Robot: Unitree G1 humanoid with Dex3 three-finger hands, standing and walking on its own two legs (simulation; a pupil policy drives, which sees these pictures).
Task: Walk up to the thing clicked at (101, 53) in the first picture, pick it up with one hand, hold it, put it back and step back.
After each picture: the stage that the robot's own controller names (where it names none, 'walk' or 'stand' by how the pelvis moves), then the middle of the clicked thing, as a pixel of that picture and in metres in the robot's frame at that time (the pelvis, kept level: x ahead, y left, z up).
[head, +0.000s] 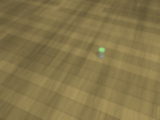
stand; (101, 53) +1.24 -0.20 -0.72
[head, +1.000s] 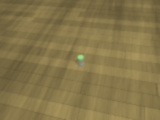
walk; (80, 60) +1.14 +0.12 -0.70
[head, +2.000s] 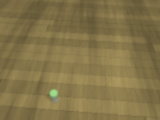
walk; (54, 96) +0.67 +0.25 -0.69
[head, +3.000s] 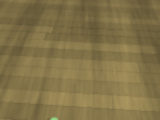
walk; out of the picture +0.41 +0.21 -0.69
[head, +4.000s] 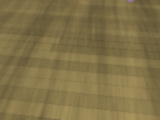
stand; out of the picture +0.35 +0.20 -0.72
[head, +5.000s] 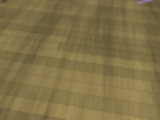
stand; out of the picture +0.35 +0.16 -0.72
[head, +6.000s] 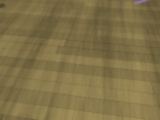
stand; out of the picture +0.33 +0.17 -0.73
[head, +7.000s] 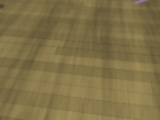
stand; out of the picture +0.31 +0.18 -0.73
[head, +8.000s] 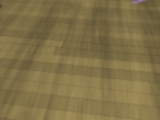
stand; out of the picture +0.31 +0.19 -0.73
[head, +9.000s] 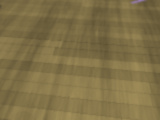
go down; out of the picture +0.30 +0.18 -0.73
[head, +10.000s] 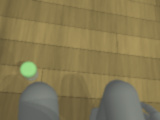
go down; (30, 71) +0.40 +0.20 -0.32
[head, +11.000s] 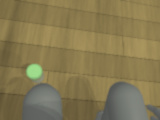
approach; (35, 74) +0.40 +0.20 -0.31
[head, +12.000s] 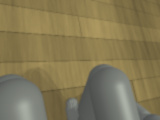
close in; out of the picture +0.39 +0.24 -0.22
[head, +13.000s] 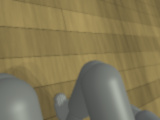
close; out of the picture +0.39 +0.25 -0.22
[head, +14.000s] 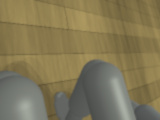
lift; out of the picture +0.37 +0.23 -0.23
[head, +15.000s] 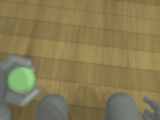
lift; (25, 84) +0.32 +0.20 -0.03
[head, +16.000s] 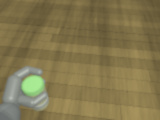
hold; (36, 93) +0.32 +0.17 +0.01
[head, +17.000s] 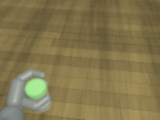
hold; (39, 96) +0.31 +0.17 +0.01
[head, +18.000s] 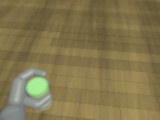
crouch; (40, 94) +0.32 +0.16 +0.01
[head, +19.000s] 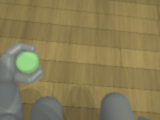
crouch; (30, 68) +0.40 +0.17 -0.08
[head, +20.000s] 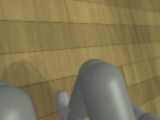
lower; out of the picture +0.41 +0.26 -0.22
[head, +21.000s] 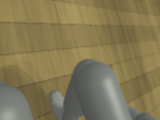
lower; out of the picture +0.41 +0.26 -0.22
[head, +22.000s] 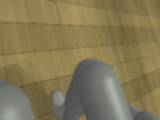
lower; out of the picture +0.41 +0.25 -0.22
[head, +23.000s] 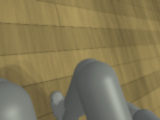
lower; out of the picture +0.41 +0.25 -0.22
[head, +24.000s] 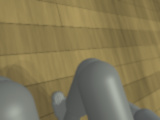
rest; out of the picture +0.41 +0.25 -0.22
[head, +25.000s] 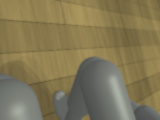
withdraw; out of the picture +0.40 +0.24 -0.22
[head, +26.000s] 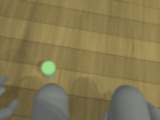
walk; (49, 70) +0.42 +0.18 -0.34
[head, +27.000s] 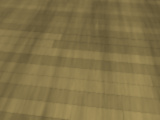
stand; out of the picture +0.34 +0.16 -0.66
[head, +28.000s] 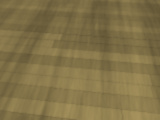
stand; out of the picture +0.35 +0.18 -0.67
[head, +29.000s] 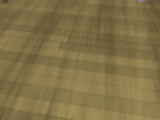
stand; out of the picture +0.36 +0.16 -0.70
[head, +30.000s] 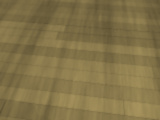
walk; out of the picture +0.37 +0.16 -0.71
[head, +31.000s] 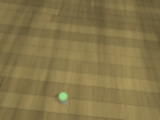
walk; (63, 98) +0.54 +0.11 -0.71
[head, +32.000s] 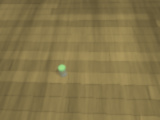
walk; (62, 71) +0.85 +0.26 -0.69
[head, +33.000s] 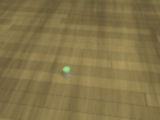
stand; (66, 72) +0.98 +0.18 -0.71
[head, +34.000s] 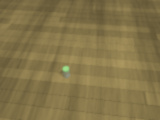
stand; (66, 72) +0.97 +0.18 -0.73
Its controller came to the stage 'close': yes
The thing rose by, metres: 0.72
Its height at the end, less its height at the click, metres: +0.00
